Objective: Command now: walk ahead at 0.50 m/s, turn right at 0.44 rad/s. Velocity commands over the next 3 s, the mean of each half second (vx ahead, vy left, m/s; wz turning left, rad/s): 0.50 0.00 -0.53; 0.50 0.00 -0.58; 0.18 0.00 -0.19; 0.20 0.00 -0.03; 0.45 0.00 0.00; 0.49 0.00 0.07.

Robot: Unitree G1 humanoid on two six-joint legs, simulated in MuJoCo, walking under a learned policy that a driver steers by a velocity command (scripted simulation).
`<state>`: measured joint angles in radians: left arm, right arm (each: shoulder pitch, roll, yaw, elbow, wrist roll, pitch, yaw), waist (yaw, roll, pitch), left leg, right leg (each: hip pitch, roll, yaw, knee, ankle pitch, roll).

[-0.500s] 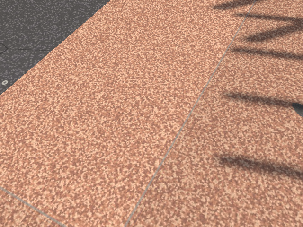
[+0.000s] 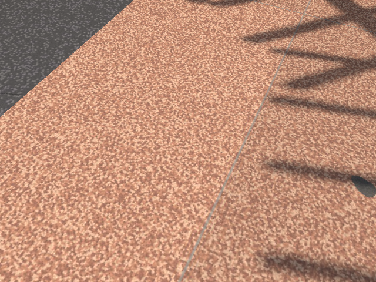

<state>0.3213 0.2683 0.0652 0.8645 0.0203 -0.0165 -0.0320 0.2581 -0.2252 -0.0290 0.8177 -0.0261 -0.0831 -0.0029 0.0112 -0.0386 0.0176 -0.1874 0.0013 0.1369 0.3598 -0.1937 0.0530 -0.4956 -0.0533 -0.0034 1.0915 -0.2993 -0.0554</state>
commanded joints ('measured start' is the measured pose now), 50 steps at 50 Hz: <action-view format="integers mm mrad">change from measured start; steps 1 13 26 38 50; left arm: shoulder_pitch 1 -305 -38 154 43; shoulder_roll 21 28 135 173 100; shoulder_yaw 11 -8 37 46 14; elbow -60 -194 -104 -82 -133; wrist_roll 10 23 -23 -8 16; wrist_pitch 13 12 -34 -34 -4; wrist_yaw -16 -46 22 34 3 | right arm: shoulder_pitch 39 152 45 -330 -6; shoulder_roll -107 -176 -112 -113 -124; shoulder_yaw -30 -52 -29 -10 -24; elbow -25 55 -80 -215 -119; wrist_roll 11 3 -25 -4 -4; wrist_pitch -32 -5 50 36 6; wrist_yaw -7 -18 14 30 -6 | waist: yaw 8 -42 -46 86 -3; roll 125 117 32 -29 141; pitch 9 72 -48 19 0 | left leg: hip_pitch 93 260 -374 -468 55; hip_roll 271 283 117 35 261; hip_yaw -165 98 -155 -152 -388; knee -221 -97 766 288 -124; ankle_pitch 204 605 -116 140 209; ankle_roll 97 60 -91 -99 94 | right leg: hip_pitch -164 -82 329 484 -61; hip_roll -47 25 -86 -69 47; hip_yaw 28 -136 275 352 100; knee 27 -441 -858 -793 56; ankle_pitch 96 153 467 491 -48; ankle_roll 17 -61 -239 -178 6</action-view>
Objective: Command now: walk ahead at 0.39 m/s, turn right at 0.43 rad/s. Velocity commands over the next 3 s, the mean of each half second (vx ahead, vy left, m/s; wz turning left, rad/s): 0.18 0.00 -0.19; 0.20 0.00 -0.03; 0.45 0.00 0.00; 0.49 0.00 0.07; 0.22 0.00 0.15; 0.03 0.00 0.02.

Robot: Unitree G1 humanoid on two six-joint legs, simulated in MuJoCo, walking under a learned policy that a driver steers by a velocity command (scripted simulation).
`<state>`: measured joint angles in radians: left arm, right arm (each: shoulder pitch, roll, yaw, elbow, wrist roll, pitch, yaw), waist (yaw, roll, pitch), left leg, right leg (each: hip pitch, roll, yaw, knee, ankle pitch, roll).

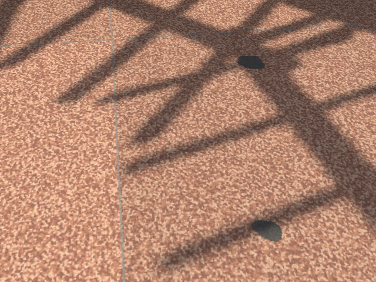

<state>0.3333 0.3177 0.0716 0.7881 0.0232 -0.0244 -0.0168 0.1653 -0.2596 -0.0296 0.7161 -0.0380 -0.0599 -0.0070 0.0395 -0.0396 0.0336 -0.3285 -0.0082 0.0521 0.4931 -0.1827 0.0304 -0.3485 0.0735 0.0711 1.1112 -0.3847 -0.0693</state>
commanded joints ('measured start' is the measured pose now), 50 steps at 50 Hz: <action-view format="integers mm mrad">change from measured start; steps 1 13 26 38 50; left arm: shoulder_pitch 44 -152 -170 -143 88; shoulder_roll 41 -5 1 -31 27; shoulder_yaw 6 -39 -52 -30 -4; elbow -52 -88 5 96 186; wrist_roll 14 9 -6 7 -1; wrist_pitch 12 10 3 13 -61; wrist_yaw -13 -12 46 12 24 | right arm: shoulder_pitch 104 164 204 168 16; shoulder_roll -94 -142 -33 -129 -51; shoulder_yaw -23 -33 -1 -35 -38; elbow -3 90 176 237 173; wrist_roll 14 35 28 22 8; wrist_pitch -30 -2 102 61 -1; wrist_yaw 4 13 -15 -13 39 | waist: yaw -22 -50 -75 -54 -19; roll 150 176 -76 217 -21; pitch -29 -75 -109 93 75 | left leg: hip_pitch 186 214 131 66 -385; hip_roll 265 224 14 232 82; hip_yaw -247 -37 -51 -378 -84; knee -233 -116 159 -355 496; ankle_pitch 441 649 -229 -601 -137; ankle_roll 126 108 -47 120 61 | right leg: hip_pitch -180 24 129 -25 383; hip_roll -65 -48 -247 -15 -338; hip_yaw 18 -90 115 -102 329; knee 35 -538 -836 -512 -1014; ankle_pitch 30 253 469 4 -58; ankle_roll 30 31 -108 -2 -149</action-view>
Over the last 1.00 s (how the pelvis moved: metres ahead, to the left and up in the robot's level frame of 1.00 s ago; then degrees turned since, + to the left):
0.52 -0.13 -0.01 -35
